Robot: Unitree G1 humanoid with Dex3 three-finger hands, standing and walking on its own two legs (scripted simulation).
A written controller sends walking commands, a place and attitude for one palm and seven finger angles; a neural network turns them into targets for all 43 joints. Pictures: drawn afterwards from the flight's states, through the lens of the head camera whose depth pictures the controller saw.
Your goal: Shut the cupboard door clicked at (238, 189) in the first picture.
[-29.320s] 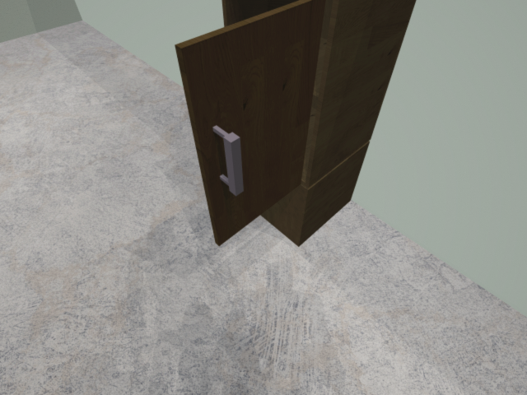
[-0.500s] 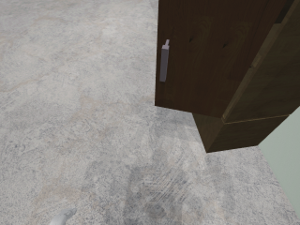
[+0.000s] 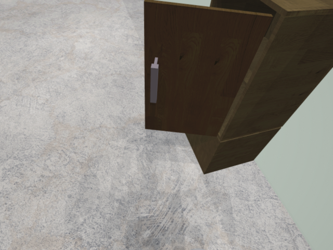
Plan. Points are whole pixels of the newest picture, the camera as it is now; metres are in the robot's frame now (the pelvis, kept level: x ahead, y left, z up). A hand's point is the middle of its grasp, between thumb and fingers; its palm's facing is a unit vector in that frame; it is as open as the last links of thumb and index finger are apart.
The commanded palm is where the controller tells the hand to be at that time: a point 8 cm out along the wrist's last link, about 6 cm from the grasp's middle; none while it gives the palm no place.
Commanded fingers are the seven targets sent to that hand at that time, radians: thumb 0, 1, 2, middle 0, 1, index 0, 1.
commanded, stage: take the last steps up to it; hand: left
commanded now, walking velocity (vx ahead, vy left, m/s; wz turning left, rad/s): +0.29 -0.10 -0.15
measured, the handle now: (154, 80) +0.67 +0.08 -0.01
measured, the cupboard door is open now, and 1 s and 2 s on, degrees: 68 68 68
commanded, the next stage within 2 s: come to a stop and stand still in 0.48 s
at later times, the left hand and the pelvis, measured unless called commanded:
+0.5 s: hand (125, 248) +0.16 +0.11 -0.17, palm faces -0.01 -0.98 -0.19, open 7.3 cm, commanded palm none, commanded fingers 0.00 0.90 0.90 -0.20 -0.30 -0.20 -0.30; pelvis +0.13 -0.07 +0.00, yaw -1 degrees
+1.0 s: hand (137, 209) +0.26 +0.09 -0.18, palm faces +0.01 -0.97 -0.24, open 7.4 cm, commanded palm none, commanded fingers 0.00 0.90 0.90 -0.20 -0.30 -0.20 -0.30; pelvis +0.20 -0.10 -0.01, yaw -1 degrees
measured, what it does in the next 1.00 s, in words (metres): walks ahead: right foot, then left foot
